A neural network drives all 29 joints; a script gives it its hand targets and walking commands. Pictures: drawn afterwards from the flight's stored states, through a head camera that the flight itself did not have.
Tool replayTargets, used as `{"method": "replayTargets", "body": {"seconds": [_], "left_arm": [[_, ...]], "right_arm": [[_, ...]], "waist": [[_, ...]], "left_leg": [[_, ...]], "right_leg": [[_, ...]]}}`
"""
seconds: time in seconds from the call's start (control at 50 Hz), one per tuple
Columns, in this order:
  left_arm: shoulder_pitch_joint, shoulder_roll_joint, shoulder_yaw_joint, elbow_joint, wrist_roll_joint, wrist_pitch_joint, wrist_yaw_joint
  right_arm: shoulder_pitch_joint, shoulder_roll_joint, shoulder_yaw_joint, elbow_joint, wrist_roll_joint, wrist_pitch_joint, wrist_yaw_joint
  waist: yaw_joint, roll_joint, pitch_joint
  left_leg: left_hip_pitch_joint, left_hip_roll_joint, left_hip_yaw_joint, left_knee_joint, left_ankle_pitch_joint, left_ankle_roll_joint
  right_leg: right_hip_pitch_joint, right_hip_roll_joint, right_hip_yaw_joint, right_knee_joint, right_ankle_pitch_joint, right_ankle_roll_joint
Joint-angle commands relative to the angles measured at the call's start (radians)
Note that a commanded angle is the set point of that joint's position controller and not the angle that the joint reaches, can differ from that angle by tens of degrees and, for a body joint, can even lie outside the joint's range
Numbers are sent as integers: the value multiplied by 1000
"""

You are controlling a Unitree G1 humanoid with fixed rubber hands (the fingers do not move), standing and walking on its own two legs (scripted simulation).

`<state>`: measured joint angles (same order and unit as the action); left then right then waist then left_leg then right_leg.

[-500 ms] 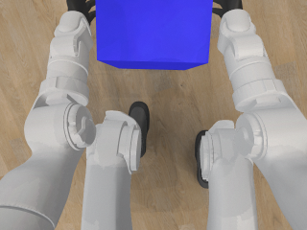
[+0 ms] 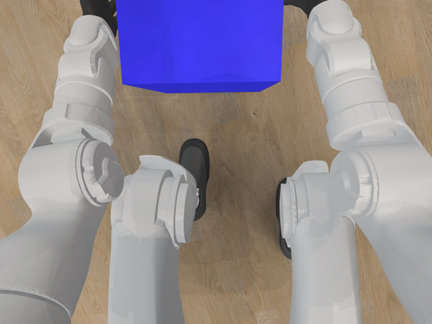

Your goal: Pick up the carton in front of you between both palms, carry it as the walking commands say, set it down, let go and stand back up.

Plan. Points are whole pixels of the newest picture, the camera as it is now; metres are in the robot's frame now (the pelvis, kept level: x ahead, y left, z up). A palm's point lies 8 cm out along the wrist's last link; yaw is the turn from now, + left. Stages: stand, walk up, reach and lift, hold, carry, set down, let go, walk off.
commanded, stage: set down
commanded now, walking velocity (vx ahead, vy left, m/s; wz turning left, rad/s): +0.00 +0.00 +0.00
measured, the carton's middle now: (206, 28) +0.51 +0.10 -0.24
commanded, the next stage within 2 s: let go in 1.42 s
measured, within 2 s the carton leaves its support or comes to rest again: rests again in 0.08 s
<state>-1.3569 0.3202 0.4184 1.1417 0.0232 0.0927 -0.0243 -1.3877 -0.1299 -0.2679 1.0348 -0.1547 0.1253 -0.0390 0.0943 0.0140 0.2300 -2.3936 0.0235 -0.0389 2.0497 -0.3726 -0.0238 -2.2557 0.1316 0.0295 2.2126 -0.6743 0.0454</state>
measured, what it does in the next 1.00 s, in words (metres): rises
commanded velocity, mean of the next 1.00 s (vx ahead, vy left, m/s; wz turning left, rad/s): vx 0.00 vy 0.00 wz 0.00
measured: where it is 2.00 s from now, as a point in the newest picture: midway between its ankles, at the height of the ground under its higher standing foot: (242, 212)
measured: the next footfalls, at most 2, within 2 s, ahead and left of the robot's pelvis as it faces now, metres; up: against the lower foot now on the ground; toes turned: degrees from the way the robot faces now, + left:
none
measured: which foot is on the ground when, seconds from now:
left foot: down 0.00-1.00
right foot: down 0.00-1.00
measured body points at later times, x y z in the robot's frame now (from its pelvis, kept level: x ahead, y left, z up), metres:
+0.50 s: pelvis +0.00 +0.00 +0.01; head +0.36 +0.02 +0.27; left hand +0.50 +0.28 -0.17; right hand +0.57 -0.11 -0.16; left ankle +0.16 +0.13 -0.34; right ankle +0.08 -0.12 -0.34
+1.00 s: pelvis +0.02 +0.01 +0.12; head +0.34 +0.03 +0.44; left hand +0.50 +0.28 +0.00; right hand +0.57 -0.11 +0.00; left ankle +0.16 +0.13 -0.34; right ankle +0.08 -0.12 -0.34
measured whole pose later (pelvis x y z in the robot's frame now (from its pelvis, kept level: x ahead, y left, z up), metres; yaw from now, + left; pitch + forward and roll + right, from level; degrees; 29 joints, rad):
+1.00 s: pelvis +0.02 +0.01 +0.12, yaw +1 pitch +47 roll -2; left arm -1.02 0.25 0.33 0.78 -0.06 0.11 0.05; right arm -1.12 -0.26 -0.16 0.84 0.04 0.14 -0.08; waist 0.09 -0.03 -0.05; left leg -2.13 0.00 -0.04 1.68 -0.38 -0.02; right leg -1.99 0.09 0.03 1.80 -0.64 0.04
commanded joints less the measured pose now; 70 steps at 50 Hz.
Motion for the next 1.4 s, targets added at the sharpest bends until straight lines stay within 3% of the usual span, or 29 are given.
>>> {"method": "replayTargets", "body": {"seconds": [0.0,0.06,0.12,0.16,0.2,0.28,0.36,0.44,0.5,0.56,0.64,0.76,0.9,1.04,1.38], "left_arm": [[-346,-661,-188,-4,-30,3,-138],[-302,-476,-146,10,-49,-34,-91],[-120,53,-56,26,-98,-105,46],[-146,96,-105,27,-162,-134,80],[-155,126,-133,28,-207,-153,88],[-168,143,-176,6,-255,-166,82],[-124,181,-165,-38,-261,-162,86],[-72,202,-145,-146,-251,-140,91],[-50,207,-137,-293,-230,-106,95],[-34,185,-128,-386,-199,-55,98],[1,114,-121,-370,-151,-21,92],[71,62,-101,-349,-103,-22,86],[147,57,-77,-437,-78,-8,80],[193,50,-81,-542,-88,25,61],[305,-14,-62,-507,-28,7,39]], "right_arm": [[-327,470,177,-7,5,-21,122],[-294,285,151,9,13,-41,79],[-167,-230,88,6,54,-77,-52],[-210,-254,144,5,133,-90,-78],[-259,-256,209,-25,207,-101,-75],[-326,-228,315,-118,325,-103,-50],[-276,-251,326,-147,359,-88,-50],[-197,-270,273,-182,322,-66,-72],[-157,-278,224,-270,294,-39,-92],[-121,-276,178,-301,269,-1,-103],[-79,-251,123,-244,238,13,-87],[-26,-227,102,-192,215,-11,-59],[23,-224,100,-280,201,-10,-47],[63,-233,87,-376,189,18,-34],[180,-208,34,-290,150,-11,30]], "waist": [[-54,-109,-784],[-54,-101,-800],[-53,-77,-830],[-39,-93,-867],[-10,-118,-907],[53,-159,-986],[84,-159,-1105],[64,-136,-1252],[46,-97,-1389],[36,-52,-1377],[22,-12,-1202],[27,-17,-1181],[39,-59,-1316],[25,-71,-1389],[16,-52,-1229]], "left_leg": [[638,-83,45,-34,108,1],[673,-69,53,-28,118,-15],[752,-36,57,-32,140,-35],[769,-23,47,-28,179,-26],[774,-11,41,-18,225,-13],[791,4,41,-16,299,10],[857,7,54,-26,340,10],[957,-4,80,-50,342,0],[1064,-21,107,-86,332,-7],[1089,-37,128,-145,262,-13],[1013,-43,127,-219,177,-20],[1030,-57,116,-310,207,-26],[1158,-71,119,-413,295,-24],[1277,-76,126,-524,348,-21],[1496,-64,86,-860,404,-11]], "right_leg": [[146,1,-58,-274,140,-58],[185,-14,-62,-269,143,-44],[230,-55,-58,-280,154,-20],[244,-67,-45,-273,175,-13],[266,-81,-37,-264,207,-5],[308,-93,-28,-252,262,7],[386,-88,-35,-250,292,16],[448,-70,-63,-282,283,16],[496,-49,-84,-325,263,8],[479,-34,-95,-381,191,-6],[374,-28,-96,-443,114,-19],[354,-18,-105,-517,141,-14],[480,-7,-116,-618,217,-2],[618,-6,-118,-735,285,3],[807,-29,-81,-1084,371,2]]}}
